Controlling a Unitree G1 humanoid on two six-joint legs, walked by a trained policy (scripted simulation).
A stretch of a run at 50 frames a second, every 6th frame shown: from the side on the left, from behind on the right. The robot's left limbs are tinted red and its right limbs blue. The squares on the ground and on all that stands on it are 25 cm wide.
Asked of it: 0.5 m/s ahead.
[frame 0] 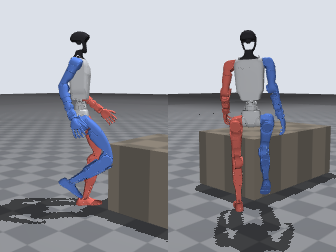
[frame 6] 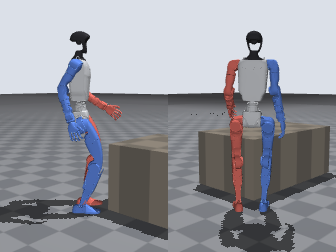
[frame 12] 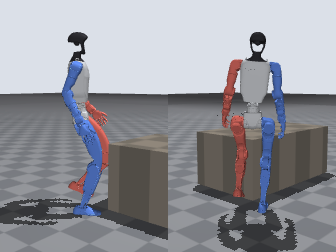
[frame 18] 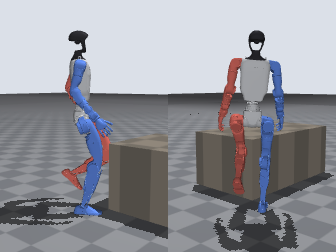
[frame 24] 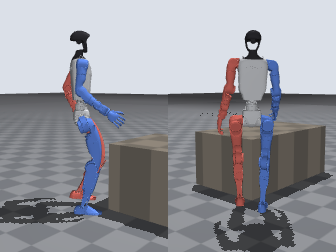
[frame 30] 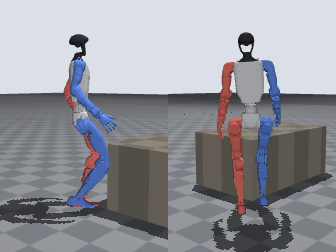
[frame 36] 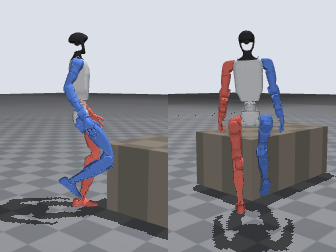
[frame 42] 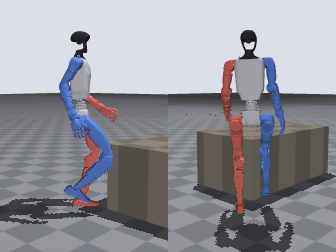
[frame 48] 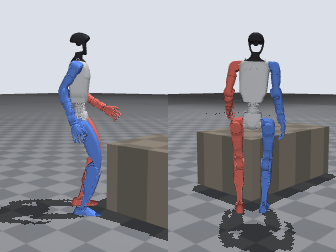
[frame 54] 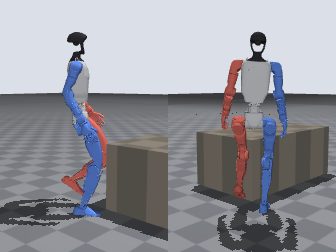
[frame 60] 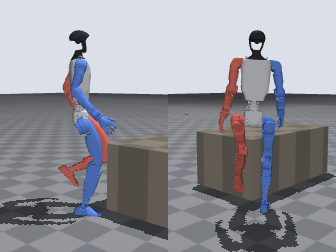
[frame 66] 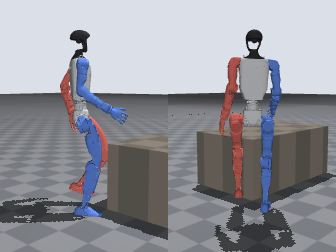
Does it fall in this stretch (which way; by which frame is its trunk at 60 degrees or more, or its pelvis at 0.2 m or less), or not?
no
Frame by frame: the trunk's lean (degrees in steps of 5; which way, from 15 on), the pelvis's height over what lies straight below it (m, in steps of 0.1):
0: 5, 0.8
6: 0, 0.8
12: 5, 0.8
18: 5, 0.8
24: 0, 0.8
30: 5, 0.8
36: 5, 0.8
42: 0, 0.8
48: 5, 0.8
54: 5, 0.8
60: 5, 0.8
66: 0, 0.8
